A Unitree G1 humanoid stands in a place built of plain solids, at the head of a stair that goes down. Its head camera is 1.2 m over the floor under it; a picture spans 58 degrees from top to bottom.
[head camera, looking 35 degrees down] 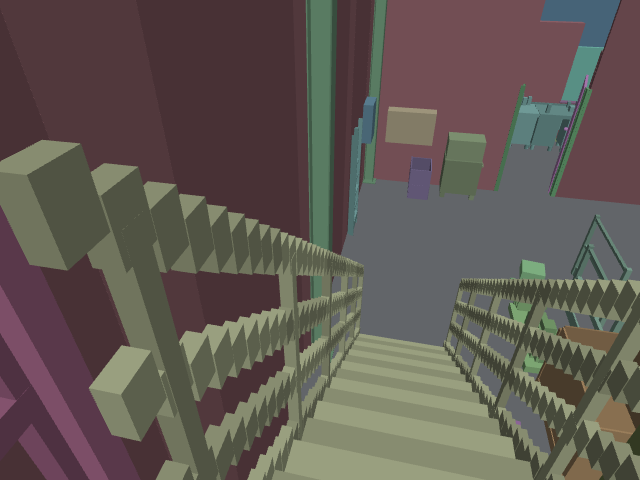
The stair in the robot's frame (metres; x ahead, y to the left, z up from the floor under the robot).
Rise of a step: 0.19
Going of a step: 0.23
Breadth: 1.14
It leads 12 degrees to the right of straight ahead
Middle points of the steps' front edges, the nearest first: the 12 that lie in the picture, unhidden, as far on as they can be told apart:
0.92 -0.40 -0.57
1.15 -0.45 -0.76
1.38 -0.50 -0.95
1.60 -0.55 -1.14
1.83 -0.60 -1.33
2.06 -0.65 -1.52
2.29 -0.70 -1.71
2.51 -0.75 -1.90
2.74 -0.80 -2.10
2.97 -0.85 -2.29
3.20 -0.90 -2.48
3.42 -0.95 -2.67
